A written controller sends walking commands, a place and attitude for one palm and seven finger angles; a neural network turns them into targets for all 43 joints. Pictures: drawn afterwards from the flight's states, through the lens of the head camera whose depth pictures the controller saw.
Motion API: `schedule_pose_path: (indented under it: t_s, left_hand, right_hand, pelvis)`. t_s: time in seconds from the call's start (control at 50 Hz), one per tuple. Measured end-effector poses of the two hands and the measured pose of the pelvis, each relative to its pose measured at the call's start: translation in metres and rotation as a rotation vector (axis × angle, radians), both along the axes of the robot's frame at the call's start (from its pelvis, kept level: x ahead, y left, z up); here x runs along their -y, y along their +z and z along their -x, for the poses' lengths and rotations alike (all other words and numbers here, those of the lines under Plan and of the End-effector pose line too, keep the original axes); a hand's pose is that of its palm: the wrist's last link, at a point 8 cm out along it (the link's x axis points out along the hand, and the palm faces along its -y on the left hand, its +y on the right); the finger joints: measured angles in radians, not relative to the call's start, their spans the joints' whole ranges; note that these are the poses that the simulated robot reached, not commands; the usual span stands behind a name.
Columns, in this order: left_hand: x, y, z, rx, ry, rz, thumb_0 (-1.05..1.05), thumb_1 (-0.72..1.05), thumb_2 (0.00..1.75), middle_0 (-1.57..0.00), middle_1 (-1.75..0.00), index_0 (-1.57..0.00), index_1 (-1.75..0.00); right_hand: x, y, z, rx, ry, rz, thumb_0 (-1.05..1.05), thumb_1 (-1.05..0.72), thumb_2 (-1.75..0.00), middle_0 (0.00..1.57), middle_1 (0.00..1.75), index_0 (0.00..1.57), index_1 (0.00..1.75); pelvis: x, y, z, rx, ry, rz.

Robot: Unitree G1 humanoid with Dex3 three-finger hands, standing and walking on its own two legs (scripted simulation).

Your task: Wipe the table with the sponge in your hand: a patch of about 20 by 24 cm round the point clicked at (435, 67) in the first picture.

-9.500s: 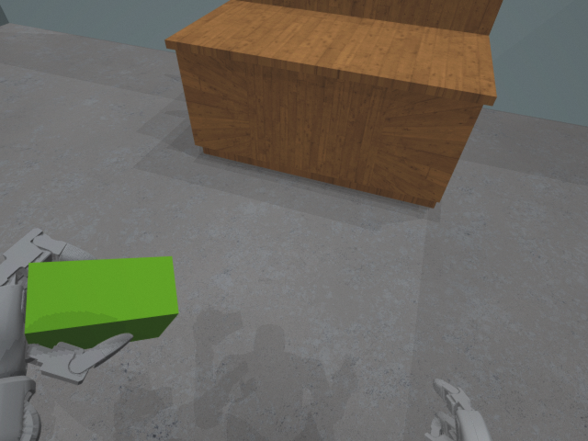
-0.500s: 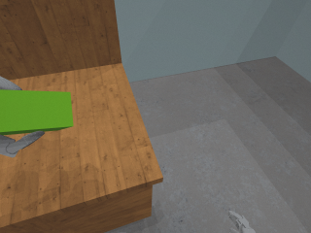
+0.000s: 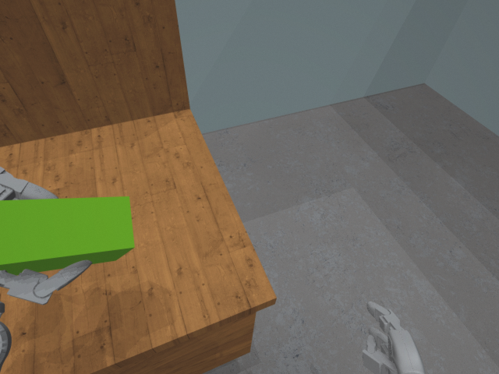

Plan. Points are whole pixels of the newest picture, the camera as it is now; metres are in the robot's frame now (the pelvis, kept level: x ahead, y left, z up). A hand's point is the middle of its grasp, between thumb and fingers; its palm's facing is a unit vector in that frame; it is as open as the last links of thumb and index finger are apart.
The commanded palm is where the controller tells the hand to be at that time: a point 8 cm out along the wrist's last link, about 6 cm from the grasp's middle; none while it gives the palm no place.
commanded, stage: come to a stop and stand still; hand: left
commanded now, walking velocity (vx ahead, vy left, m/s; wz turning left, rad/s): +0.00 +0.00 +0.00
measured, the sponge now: (86, 234) +0.24 +0.23 +0.15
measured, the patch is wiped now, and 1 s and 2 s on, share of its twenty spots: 0.00 0.00 0.00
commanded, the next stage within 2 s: look again from close up in 0.30 s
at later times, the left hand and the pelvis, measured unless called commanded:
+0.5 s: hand (57, 239) +0.22 +0.26 +0.15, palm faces +0.35 -0.84 -0.41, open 10.4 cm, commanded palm +0.17 +0.29 +0.17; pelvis +0.01 +0.01 +0.00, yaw +0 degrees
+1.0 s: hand (65, 259) +0.20 +0.25 +0.15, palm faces +0.36 -0.85 -0.38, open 10.4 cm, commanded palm +0.15 +0.28 +0.17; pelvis -0.01 +0.00 +0.00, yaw +0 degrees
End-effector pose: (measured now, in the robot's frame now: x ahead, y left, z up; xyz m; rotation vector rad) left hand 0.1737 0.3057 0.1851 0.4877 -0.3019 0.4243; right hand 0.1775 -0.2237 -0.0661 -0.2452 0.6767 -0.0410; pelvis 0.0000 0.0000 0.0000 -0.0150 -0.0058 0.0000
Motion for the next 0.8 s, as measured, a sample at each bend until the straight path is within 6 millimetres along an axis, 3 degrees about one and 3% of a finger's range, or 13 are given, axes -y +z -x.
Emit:
schedule_pose_path:
  t_s: [0.14,0.22,0.36,0.6,0.8]
  left_hand:
    - [0.012,-0.030,-0.018,-0.090,-0.074,0.078,-0.01,-0.51,1.01,-0.68,-1.37,-0.71,-1.36]
    - [0.008,-0.026,-0.026,-0.087,-0.091,0.050,-0.02,-0.51,1.01,-0.68,-1.36,-0.71,-1.36]
    - [0.006,0.000,-0.020,-0.024,-0.112,-0.028,-0.01,-0.51,1.01,-0.68,-1.36,-0.71,-1.36]
    - [0.009,-0.028,-0.006,-0.120,-0.083,0.064,-0.01,-0.51,1.01,-0.68,-1.36,-0.71,-1.36]
    - [0.022,-0.004,0.006,-0.036,-0.120,0.000,-0.02,-0.51,1.01,-0.68,-1.36,-0.71,-1.36]
  right_hand:
    - [-0.037,0.005,-0.022,0.022,0.041,-0.043,0.01,-0.90,-0.90,0.20,0.30,0.20,0.30]
    - [-0.043,0.009,-0.026,0.020,0.053,-0.036,0.01,-0.90,-0.90,0.20,0.30,0.20,0.30]
    - [-0.031,0.007,-0.020,-0.009,0.029,-0.005,0.01,-0.90,-0.90,0.20,0.30,0.20,0.30]
    - [-0.006,0.005,0.009,-0.044,-0.045,0.031,0.01,-0.91,-0.90,0.20,0.30,0.20,0.30]
    - [-0.007,0.004,0.020,-0.018,-0.046,0.004,0.01,-0.90,-0.90,0.20,0.30,0.20,0.30]
  pelvis:
    - [-0.008,0.001,-0.006,-0.004,-0.004,-0.003]
    - [-0.008,0.001,-0.009,-0.007,0.001,0.004]
    - [-0.011,0.001,-0.012,-0.012,0.003,0.013]
    - [-0.007,0.002,-0.001,0.006,0.000,0.010]
    - [-0.002,0.002,0.007,0.013,0.003,0.015]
